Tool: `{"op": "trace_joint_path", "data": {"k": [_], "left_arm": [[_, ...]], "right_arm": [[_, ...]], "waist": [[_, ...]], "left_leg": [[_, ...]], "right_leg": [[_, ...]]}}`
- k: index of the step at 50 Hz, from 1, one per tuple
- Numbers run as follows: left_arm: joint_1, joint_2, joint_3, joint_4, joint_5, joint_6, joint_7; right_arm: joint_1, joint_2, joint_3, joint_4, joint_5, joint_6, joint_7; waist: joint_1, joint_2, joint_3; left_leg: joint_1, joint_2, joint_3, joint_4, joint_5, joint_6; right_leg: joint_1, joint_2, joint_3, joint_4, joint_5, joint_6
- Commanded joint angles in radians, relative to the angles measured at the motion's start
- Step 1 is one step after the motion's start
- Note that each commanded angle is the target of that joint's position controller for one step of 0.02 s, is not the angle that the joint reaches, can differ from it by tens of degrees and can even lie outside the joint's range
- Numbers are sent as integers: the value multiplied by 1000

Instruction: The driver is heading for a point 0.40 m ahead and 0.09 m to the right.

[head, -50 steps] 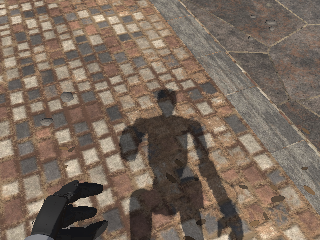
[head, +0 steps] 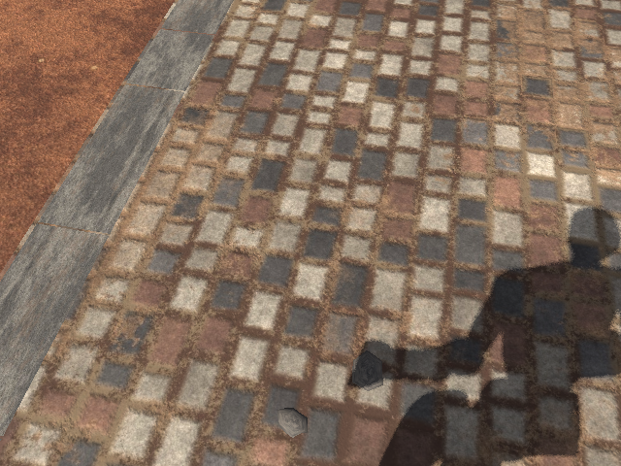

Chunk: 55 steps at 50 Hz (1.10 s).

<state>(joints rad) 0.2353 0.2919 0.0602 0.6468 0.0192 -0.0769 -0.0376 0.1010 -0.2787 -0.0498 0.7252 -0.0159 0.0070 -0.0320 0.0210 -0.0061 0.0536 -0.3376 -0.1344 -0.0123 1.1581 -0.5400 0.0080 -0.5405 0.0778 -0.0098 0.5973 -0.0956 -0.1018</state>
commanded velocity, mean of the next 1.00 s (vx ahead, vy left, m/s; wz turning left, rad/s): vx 0.27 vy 0.00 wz -0.66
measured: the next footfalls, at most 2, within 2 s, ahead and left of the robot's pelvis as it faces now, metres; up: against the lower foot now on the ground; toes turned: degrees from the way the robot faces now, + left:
left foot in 0.40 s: +0.24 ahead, +0.12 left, +0.00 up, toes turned -35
right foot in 0.92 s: +0.17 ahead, -0.19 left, +0.00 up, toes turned -42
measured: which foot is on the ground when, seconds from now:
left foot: up 0.00-0.38, down 0.40-0.92, up 0.94-1.00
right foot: down 0.00-0.40, up 0.42-0.90, down 0.92-1.00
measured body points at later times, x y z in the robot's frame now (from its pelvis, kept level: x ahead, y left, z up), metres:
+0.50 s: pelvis +0.11 +0.06 +0.03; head +0.15 +0.05 +0.47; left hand +0.40 +0.24 -0.05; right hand +0.13 -0.28 -0.06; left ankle +0.20 +0.14 -0.71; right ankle +0.09 -0.06 -0.67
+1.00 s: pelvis +0.19 -0.08 +0.02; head +0.20 -0.10 +0.47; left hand +0.50 -0.01 -0.05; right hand +0.01 -0.30 -0.11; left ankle +0.21 +0.11 -0.65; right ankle +0.14 -0.16 -0.71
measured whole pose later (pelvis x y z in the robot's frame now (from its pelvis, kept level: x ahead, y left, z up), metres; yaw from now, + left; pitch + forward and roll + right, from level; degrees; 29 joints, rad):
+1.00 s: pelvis +0.19 -0.08 +0.02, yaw -41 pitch +3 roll +1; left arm 0.19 0.27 0.03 0.60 0.00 -0.04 -0.01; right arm 0.40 -0.31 -0.05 0.83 0.01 -0.07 0.01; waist -0.06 0.01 -0.03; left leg -0.34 0.07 0.00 0.99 -0.46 -0.03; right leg -0.35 0.01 -0.01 0.56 -0.26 -0.04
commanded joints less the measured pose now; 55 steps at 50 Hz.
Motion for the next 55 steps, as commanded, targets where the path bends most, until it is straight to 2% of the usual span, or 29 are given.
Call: {"op": "trace_joint_path", "data": {"k": [1, 2, 5, 8, 12, 16, 19, 20, 21, 22, 23, 24, 25, 27, 31, 35, 36, 39, 42, 43, 44, 45, 46, 47, 48, 49, 51, 52, 55], "left_arm": [[8, 154, 50, -132, -17, 30, 39], [-14, 139, 41, -144, -32, 47, 48], [-53, 144, 49, -166, -27, 76, 60], [-12, 176, 68, -154, -28, 96, 78], [-31, 181, 79, -162, -36, 123, 90], [-46, 176, 84, -171, -34, 137, 83], [-83, 177, 85, -186, -44, 140, 77], [-85, 160, 78, -189, -51, 140, 74], [-8, 108, 62, -176, -49, 142, 69], [-19, 124, 66, -206, -59, 134, 62], [-18, 217, 90, -191, -42, 120, 54], [-4, 240, 98, -163, -44, 121, 50], [14, 220, 93, -138, -41, 132, 54], [13, 174, 71, -147, -39, 132, 46], [-70, 115, 37, -180, -40, 91, 40], [-82, 90, 25, -171, -50, 55, 45], [-111, 100, 23, -155, 57, 88, -1], [-115, 86, 16, -146, 21, 98, -49], [-149, 74, 0, -138, 21, 79, -46], [-119, 38, -6, -133, -68, 39, -7], [-49, 48, -6, -112, -67, 22, 7], [48, 94, 18, -74, -54, 20, 22], [170, 159, 44, -53, -43, 25, 34], [227, 297, 66, -62, -16, 37, 49], [263, 262, 61, -56, -13, 32, 46], [211, 201, 39, -58, -15, 26, 39], [90, 126, 17, -66, -24, 24, 27], [48, 106, 11, -67, -25, 23, 26], [4, 103, 11, -39, -11, 14, 37]], "right_arm": [[14, -124, -19, -100, 9, -9, 24], [-21, -105, -16, -110, 0, -1, 20], [-12, -72, -18, -100, 8, 5, 19], [-21, -57, -19, -82, 12, -4, 4], [-53, -76, -31, -69, 22, -14, -3], [-77, -89, -41, -66, 28, -41, 7], [-18, -119, -60, -44, 31, -59, 19], [12, -138, -69, -32, 28, -59, 19], [3, -183, -77, -45, 13, -49, 14], [-13, -225, -81, -53, -21, -36, 13], [-45, -170, -75, -80, -30, -39, 9], [-87, -124, -61, -99, -16, -35, -1], [-73, -114, -57, -103, 2, -29, -12], [-6, -143, -56, -98, 23, -29, -29], [172, -164, -56, -64, 7, -57, -10], [204, -163, -54, -48, 4, -90, 11], [252, -177, -54, -20, -38, -83, 33], [214, -182, -57, -18, -18, -86, 50], [253, -178, -56, 11, -18, -77, 47], [238, -204, -59, 17, 74, -75, 38], [238, -208, -56, 30, 85, -67, 33], [258, -188, -47, 40, 67, -68, 32], [247, -136, -26, 30, 39, -76, 35], [244, -38, 6, -39, -4, -100, 41], [240, -102, -9, -26, 15, -119, 35], [227, -155, -25, -27, 37, -119, 39], [179, -140, -22, -17, 24, -101, 38], [183, -133, -24, -13, 18, -88, 38], [206, -78, -11, 11, 12, -64, 37]], "waist": [[5, 10, -269], [-14, 65, -200], [-49, -15, -128], [-26, -73, -183], [-1, -134, -187], [20, -175, -170], [-12, -183, -169], [-24, -140, -177], [16, 14, -226], [36, 296, -180], [28, 251, -143], [33, 178, -121], [20, 130, -127], [-21, 153, -108], [-100, 129, -69], [-93, 135, -17], [-96, 51, -14], [-70, 197, -1], [-82, 189, 23], [-60, 164, 56], [-10, 124, 24], [30, 93, -50], [91, 23, -170], [67, -280, -250], [91, -236, -298], [69, -165, -231], [19, -91, -139], [-9, -102, -110], [-58, -90, -103]], "left_leg": [[-384, 35, -164, 305, 77, -31], [-370, 58, -155, 222, 117, -29], [-255, 62, -120, -82, 165, -40], [-213, 44, -128, -247, 188, -75], [-177, 42, -154, -369, 265, -87], [-113, 36, -168, -508, 257, -71], [30, 54, -162, -717, 327, -43], [139, 113, -170, -822, 417, -20], [281, 303, -308, -835, 436, 59], [245, 455, -510, -882, 518, 194], [204, 498, -531, -882, 512, 234], [192, 445, -412, -857, 478, 205], [223, 389, -340, -869, 295, 157], [279, 383, -306, -922, 102, 128], [322, 377, -305, -974, -131, 142], [277, 406, -287, -1032, -78, 176], [206, 389, -227, -1053, -75, 154], [124, 378, -114, -1077, -30, 124], [85, 380, -63, -1048, 73, 124], [101, 405, -99, -984, 226, 160], [111, 416, -80, -915, 345, 156], [78, 385, -46, -790, 544, 135], [2, 305, 45, -540, 549, 73], [-362, 159, 119, -165, 145, -24], [-460, 144, -5, 33, -24, -42], [-488, 197, -31, 95, 18, -38], [-449, 243, -13, 27, 140, -34], [-397, 256, -19, -22, 188, -36], [-279, 223, 1, -138, 301, -57]], "right_leg": [[519, -320, 647, -277, -5, -205], [400, -277, 597, -306, -117, -166], [245, -155, 482, -331, -154, -97], [293, -143, 484, -296, -38, -91], [303, -120, 524, -283, -150, -60], [330, -110, 595, -255, -150, -55], [317, -83, 644, -204, -130, -30], [261, -40, 615, -142, -236, 0], [151, 42, 494, 43, -483, 42], [-23, 149, 265, 283, -546, 91], [-77, 54, 250, 457, -475, 135], [-85, 20, 221, 524, -403, 150], [-121, -2, 187, 569, -316, 156], [-244, -53, 106, 688, -227, 157], [-340, -116, 54, 676, -210, 160], [-322, -136, 98, 525, -127, 155], [-240, -72, 97, 467, -129, 140], [-87, -93, 32, 259, -111, 117], [102, -97, -40, 45, -213, 79], [117, -110, -6, -21, -198, 68], [207, -90, -30, -129, -152, 49], [389, -59, -37, -164, -100, 33], [595, -149, 82, -174, -55, 14], [854, -410, 502, -206, 72, -108], [817, -488, 662, -256, 166, -211], [757, -460, 524, -237, 263, -202], [585, -352, 318, -256, 361, -145], [511, -322, 264, -282, 421, -126], [399, -285, 156, -323, 582, -125]]}}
